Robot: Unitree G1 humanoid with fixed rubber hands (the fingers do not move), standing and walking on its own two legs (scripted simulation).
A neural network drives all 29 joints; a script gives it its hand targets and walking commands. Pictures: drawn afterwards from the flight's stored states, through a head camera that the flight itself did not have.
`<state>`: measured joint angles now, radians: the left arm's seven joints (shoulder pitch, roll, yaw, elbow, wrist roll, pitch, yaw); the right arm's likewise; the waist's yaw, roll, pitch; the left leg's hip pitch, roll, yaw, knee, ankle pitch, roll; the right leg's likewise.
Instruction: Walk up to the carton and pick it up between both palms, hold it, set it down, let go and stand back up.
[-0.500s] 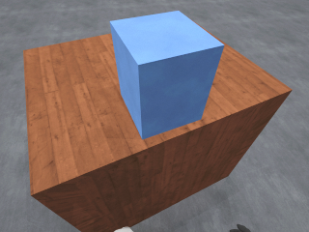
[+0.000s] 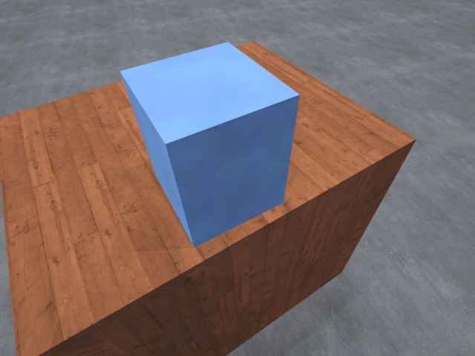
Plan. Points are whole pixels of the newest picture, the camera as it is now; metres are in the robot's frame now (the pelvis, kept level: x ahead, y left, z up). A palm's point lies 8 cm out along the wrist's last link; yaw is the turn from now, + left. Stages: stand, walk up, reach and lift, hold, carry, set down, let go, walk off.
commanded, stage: walk up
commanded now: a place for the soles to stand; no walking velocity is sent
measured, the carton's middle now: (211, 144) +0.46 +0.04 +0.12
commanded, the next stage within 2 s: none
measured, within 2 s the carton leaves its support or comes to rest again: neither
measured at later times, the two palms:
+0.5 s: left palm out of the picture +0.07 +0.26 -0.12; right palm out of the picture +0.04 -0.26 -0.12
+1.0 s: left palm out of the picture +0.03 +0.08 -0.12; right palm out of the picture +0.13 -0.45 -0.12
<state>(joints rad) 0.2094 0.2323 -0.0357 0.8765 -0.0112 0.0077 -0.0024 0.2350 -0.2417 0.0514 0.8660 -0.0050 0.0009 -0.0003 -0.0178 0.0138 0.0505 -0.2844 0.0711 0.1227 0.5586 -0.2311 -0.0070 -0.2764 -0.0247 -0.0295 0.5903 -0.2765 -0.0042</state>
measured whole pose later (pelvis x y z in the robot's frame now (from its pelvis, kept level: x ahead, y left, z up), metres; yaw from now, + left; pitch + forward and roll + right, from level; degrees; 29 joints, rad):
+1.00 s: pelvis +0.00 -0.18 -0.01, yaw +10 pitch -2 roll +2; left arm 0.21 0.23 -0.01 0.78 0.02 0.06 -0.01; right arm 0.28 -0.32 -0.07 0.74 -0.03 0.01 -0.06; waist 0.03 0.02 0.11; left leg -0.57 -0.07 -0.03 1.18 -0.50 -0.01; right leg -0.33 -0.08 -0.09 0.70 -0.35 -0.01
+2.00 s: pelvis +0.03 -0.19 +0.00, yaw +34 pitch -1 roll -2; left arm 0.20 0.28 -0.01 0.85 0.01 0.04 0.00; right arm 0.27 -0.25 0.02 0.86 0.00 -0.01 -0.01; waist 0.00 0.01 0.05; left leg -0.36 -0.05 -0.21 0.65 -0.27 -0.02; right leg -0.22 -0.07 -0.21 0.57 -0.33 0.01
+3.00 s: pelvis +0.05 -0.20 -0.01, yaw +39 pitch -1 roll -2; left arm 0.22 0.29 -0.02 0.90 0.01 0.07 -0.01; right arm 0.22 -0.25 0.04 0.85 -0.01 0.00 -0.05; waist 0.02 0.01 0.06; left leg -0.36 -0.05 -0.23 0.68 -0.29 -0.04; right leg -0.19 0.00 -0.17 0.60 -0.39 -0.03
